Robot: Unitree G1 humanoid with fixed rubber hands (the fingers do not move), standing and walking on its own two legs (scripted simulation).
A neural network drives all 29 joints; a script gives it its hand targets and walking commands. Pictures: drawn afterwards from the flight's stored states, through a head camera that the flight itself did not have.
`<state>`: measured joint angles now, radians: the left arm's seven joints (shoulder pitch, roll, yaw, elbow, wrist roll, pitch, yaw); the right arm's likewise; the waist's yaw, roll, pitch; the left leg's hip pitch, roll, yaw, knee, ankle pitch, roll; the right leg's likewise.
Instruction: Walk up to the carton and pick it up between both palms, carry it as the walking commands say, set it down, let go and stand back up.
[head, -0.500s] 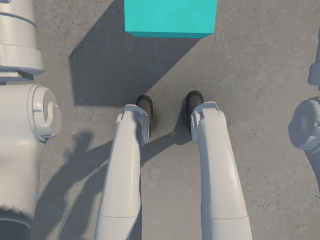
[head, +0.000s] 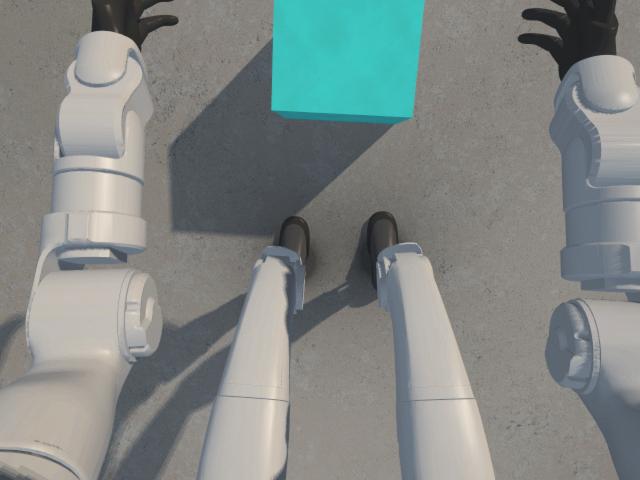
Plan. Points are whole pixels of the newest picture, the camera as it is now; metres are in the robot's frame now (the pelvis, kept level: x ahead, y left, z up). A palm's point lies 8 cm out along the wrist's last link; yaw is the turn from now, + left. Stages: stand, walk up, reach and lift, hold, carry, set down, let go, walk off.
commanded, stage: let go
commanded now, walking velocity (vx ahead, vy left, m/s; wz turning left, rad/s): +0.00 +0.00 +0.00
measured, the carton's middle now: (344, 63) +0.56 -0.01 -0.58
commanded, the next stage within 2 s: stand in 1.16 s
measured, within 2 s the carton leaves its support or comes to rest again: neither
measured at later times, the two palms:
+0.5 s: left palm (29, 254) +0.33 +0.22 -0.01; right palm out of the picture +0.31 -0.23 -0.01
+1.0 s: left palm out of the picture +0.27 +0.24 +0.03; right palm out of the picture +0.27 -0.23 +0.02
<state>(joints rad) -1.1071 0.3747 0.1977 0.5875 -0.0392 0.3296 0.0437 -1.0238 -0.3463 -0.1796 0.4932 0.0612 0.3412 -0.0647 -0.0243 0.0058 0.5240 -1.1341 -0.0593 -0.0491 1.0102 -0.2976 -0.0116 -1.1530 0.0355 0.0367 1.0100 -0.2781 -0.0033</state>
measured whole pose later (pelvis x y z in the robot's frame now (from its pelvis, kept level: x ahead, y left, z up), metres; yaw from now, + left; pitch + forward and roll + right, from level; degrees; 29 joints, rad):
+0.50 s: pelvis +0.06 +0.00 +0.06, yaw -1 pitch +9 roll +0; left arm -0.14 0.20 0.13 0.49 0.04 0.12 -0.04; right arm -0.10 -0.20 -0.10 0.47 -0.01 0.12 0.05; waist -0.01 0.00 0.13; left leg -0.57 -0.04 -0.05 0.69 -0.28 0.00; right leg -0.59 0.03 0.04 0.69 -0.26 -0.01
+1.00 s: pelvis +0.11 +0.01 +0.09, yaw +0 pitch -6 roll +0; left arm 0.23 0.21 0.05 0.42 0.02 0.12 -0.07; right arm 0.23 -0.22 -0.05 0.42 -0.02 0.13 0.08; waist -0.01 0.02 0.12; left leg -0.09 -0.04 -0.06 0.50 -0.31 0.02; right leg -0.09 0.02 0.03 0.48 -0.29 0.00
